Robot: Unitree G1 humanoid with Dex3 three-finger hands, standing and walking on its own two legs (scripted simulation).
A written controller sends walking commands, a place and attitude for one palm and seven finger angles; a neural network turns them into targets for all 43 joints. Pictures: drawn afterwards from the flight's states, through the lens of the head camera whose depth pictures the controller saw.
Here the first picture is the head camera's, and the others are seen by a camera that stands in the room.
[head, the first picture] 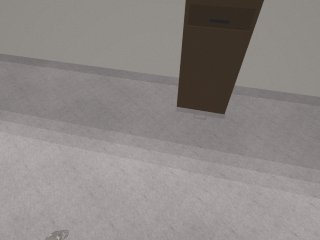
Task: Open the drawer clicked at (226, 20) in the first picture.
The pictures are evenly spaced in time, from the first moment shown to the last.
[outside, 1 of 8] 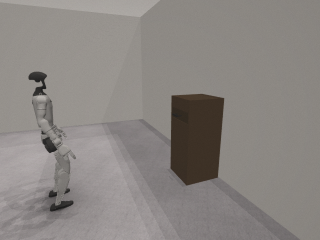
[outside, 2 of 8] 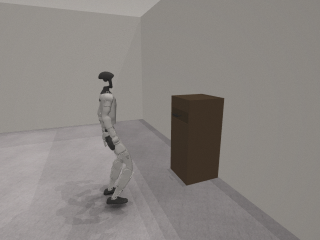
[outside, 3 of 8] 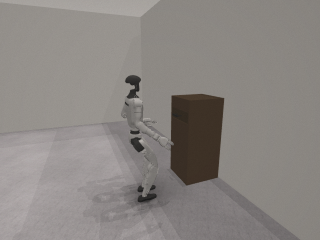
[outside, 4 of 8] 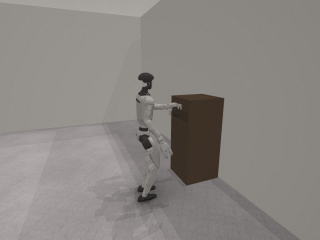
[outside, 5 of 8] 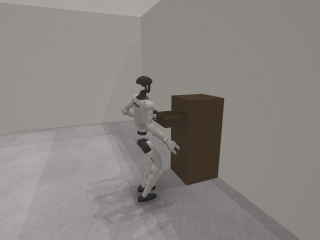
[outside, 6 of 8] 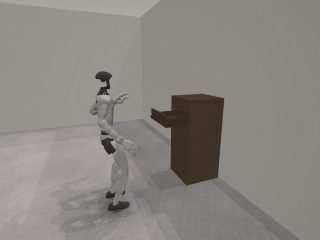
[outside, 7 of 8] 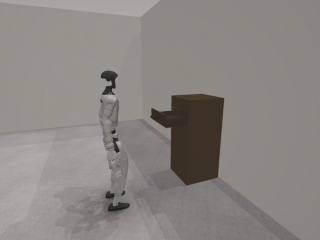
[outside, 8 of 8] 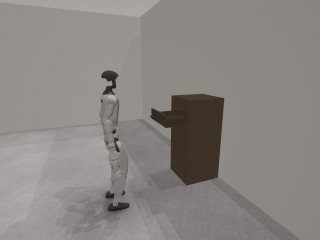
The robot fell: no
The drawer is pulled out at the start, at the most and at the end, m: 0.00 0.30 0.28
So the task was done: yes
